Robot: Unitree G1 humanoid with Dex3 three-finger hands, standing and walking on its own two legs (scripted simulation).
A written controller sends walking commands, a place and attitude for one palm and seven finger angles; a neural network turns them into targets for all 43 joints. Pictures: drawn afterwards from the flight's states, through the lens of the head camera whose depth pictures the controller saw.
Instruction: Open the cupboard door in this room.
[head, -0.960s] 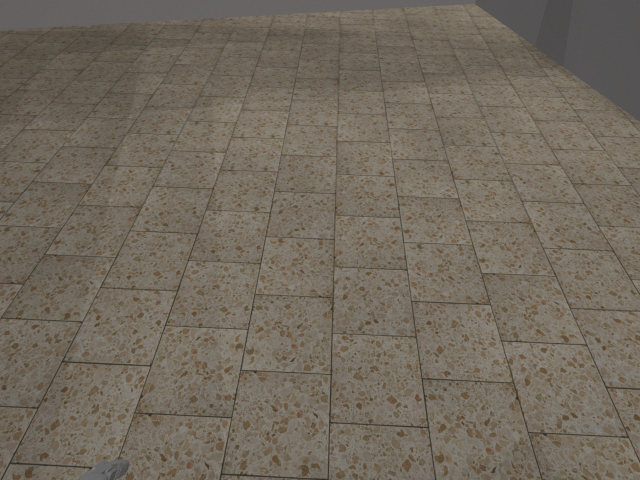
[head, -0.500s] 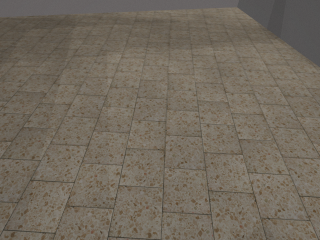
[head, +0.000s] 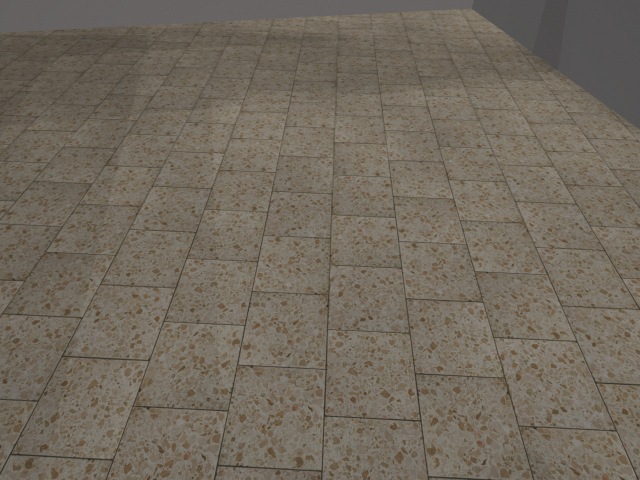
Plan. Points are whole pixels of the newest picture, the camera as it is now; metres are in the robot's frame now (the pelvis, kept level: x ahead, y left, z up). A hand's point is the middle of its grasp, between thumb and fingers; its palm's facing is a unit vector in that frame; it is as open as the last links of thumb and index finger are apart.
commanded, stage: turn or walk to find it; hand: left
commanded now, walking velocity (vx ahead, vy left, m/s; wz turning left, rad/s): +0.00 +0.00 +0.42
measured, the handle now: out of the picture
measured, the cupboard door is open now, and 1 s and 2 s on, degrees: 0 0 0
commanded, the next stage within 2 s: none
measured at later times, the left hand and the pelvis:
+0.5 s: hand out of the picture +0.03 +0.22 -0.18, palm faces +0.15 -0.95 -0.25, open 7.3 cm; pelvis -0.02 +0.00 -0.01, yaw +10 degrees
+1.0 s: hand out of the picture -0.11 +0.18 -0.18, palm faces +0.44 -0.87 -0.24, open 7.3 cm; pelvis -0.05 -0.01 -0.01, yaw +25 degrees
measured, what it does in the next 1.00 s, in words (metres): steps on the spot, turning left: right foot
